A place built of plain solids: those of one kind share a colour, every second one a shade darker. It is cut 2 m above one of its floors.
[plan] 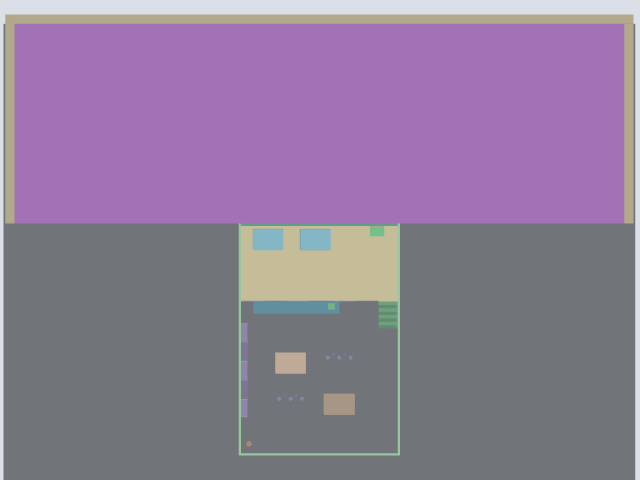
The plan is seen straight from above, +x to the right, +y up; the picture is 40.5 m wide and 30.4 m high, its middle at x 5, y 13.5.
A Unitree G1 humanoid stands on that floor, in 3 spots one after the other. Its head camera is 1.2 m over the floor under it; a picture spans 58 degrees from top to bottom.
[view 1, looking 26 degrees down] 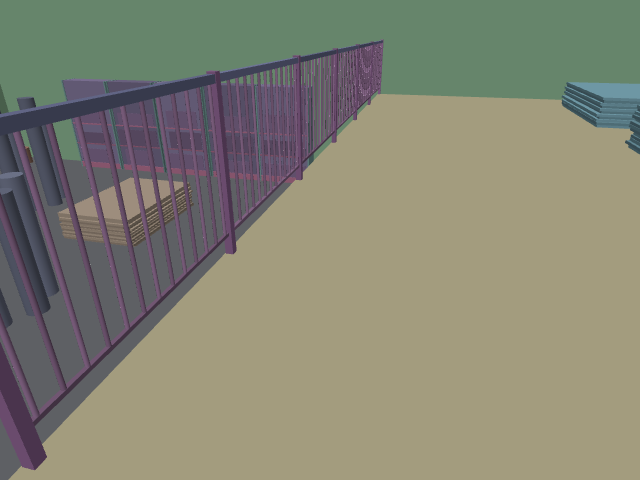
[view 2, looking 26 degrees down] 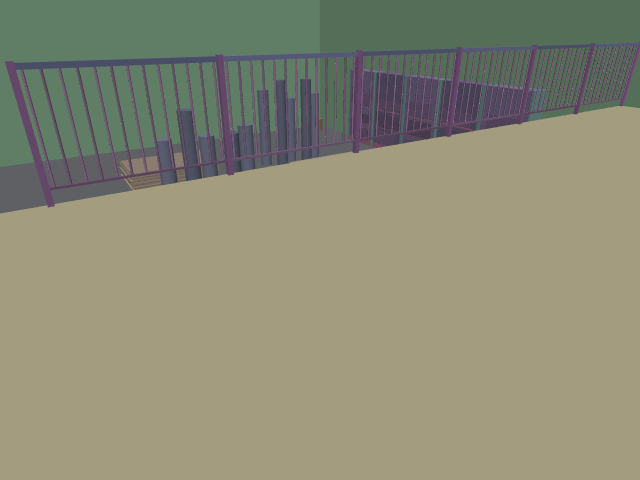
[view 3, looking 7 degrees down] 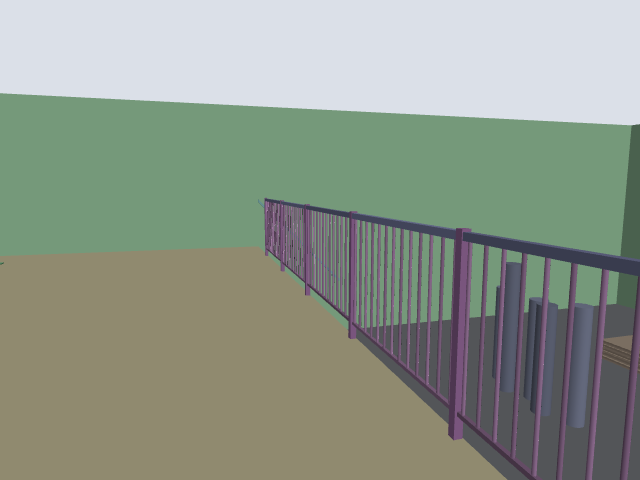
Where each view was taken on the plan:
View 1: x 9.32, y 10.70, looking -166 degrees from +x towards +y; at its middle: upper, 2.74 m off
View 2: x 8.62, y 13.29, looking -123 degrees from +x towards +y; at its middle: upper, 2.74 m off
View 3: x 1.20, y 10.80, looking -16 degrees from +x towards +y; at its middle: upper_guard_bar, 4.27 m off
